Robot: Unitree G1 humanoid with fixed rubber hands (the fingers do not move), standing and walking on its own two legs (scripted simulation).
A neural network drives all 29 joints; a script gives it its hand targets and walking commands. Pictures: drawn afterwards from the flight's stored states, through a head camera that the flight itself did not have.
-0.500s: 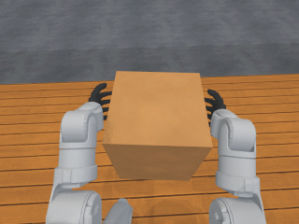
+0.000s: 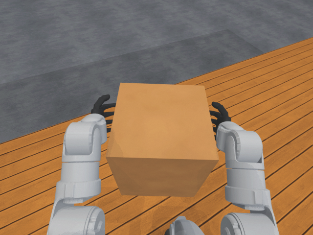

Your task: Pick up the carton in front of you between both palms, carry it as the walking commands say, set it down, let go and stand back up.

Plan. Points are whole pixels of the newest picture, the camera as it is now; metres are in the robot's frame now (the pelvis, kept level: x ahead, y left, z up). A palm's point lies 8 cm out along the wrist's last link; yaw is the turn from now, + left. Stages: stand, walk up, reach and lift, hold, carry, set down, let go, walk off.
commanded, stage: carry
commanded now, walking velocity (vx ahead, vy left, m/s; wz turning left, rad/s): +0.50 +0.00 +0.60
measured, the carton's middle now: (159, 144) +0.35 -0.02 +0.03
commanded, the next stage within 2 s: none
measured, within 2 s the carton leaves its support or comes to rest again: neither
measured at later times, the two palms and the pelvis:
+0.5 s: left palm (100, 64) +0.60 +0.17 +0.09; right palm (188, 59) +0.65 -0.13 +0.09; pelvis +0.28 -0.03 -0.02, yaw +7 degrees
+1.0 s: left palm (92, 34) +0.87 +0.25 +0.05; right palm (160, 30) +0.93 -0.05 +0.05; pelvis +0.56 +0.03 -0.05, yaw +14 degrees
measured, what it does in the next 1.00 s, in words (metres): goes down: right foot, then left foot 0.03 m lower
